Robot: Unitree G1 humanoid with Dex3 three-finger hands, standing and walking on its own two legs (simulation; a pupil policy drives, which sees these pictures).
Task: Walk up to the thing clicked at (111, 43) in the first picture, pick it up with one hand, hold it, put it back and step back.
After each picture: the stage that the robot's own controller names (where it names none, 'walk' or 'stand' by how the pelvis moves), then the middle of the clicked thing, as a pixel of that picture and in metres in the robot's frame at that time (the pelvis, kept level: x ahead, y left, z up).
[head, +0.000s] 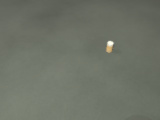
stand; (109, 46) +1.34 -0.32 -0.72
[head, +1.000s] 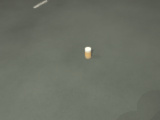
walk; (88, 52) +1.26 +0.05 -0.69
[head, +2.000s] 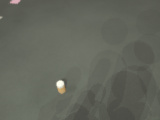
walk; (61, 87) +0.77 +0.25 -0.71
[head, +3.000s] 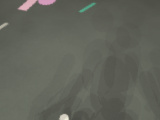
walk; out of the picture +0.49 +0.15 -0.70
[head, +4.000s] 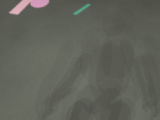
stand; out of the picture +0.37 +0.16 -0.71
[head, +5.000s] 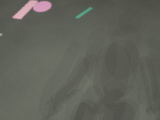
stand; out of the picture +0.35 +0.17 -0.72
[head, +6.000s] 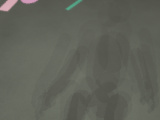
stand; out of the picture +0.32 +0.20 -0.70
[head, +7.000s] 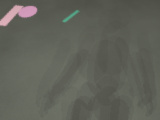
stand; out of the picture +0.29 +0.21 -0.72
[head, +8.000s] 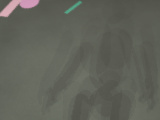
stand; out of the picture +0.31 +0.21 -0.72
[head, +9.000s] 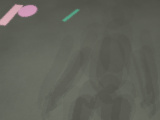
stand; out of the picture +0.28 +0.23 -0.73
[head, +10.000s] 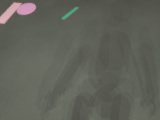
stand; out of the picture +0.27 +0.23 -0.73
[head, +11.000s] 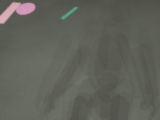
go down; out of the picture +0.28 +0.23 -0.73
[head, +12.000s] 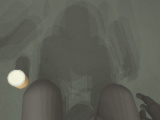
go down; (18, 79) +0.34 +0.27 -0.33
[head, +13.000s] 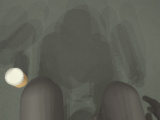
approach; (17, 78) +0.34 +0.28 -0.30
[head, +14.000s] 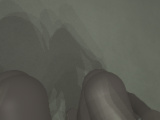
close in; out of the picture +0.31 +0.31 -0.21
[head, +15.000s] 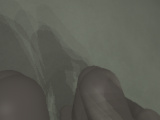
close; out of the picture +0.31 +0.30 -0.21
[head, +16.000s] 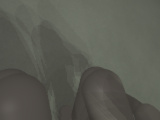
lift; out of the picture +0.31 +0.31 -0.21
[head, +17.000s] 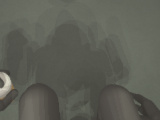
lift; (0, 90) +0.29 +0.27 -0.06
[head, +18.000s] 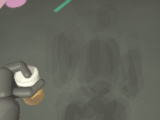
lift; (30, 86) +0.34 +0.18 +0.06
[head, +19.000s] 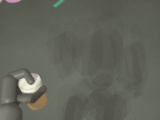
hold; (33, 92) +0.33 +0.18 +0.01
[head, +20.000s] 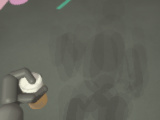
hold; (34, 91) +0.33 +0.18 +0.02
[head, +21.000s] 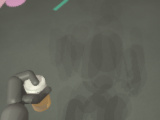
crouch; (38, 93) +0.33 +0.16 +0.00
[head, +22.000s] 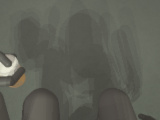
crouch; (11, 72) +0.37 +0.25 -0.10
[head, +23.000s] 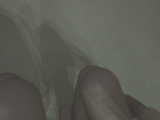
lower; out of the picture +0.34 +0.32 -0.21
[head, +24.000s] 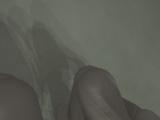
lower; out of the picture +0.34 +0.32 -0.22
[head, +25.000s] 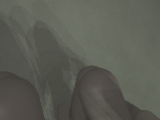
lower; out of the picture +0.34 +0.32 -0.21
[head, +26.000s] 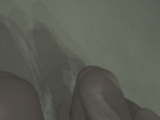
lower; out of the picture +0.33 +0.32 -0.21
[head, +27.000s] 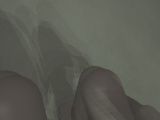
loosen; out of the picture +0.32 +0.30 -0.21
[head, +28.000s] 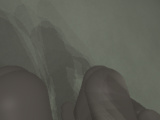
withdraw; out of the picture +0.31 +0.29 -0.21
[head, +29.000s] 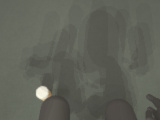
walk; (44, 94) +0.35 +0.24 -0.45
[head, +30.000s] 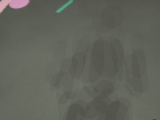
stand; out of the picture +0.29 +0.20 -0.66
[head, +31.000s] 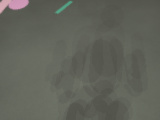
stand; out of the picture +0.29 +0.21 -0.67
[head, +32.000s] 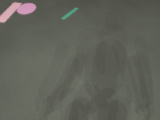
stand; out of the picture +0.31 +0.20 -0.71
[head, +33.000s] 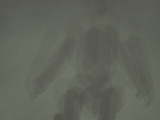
walk; out of the picture +0.35 +0.17 -0.70
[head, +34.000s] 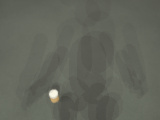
walk; (54, 96) +0.55 +0.20 -0.70
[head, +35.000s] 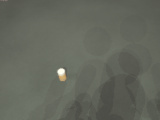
walk; (62, 74) +0.87 +0.27 -0.70
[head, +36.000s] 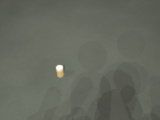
stand; (60, 71) +0.96 +0.22 -0.71
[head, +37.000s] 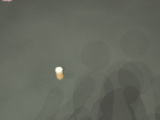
stand; (59, 73) +0.96 +0.22 -0.73
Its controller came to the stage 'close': yes
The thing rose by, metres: 0.71
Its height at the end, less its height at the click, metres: +0.00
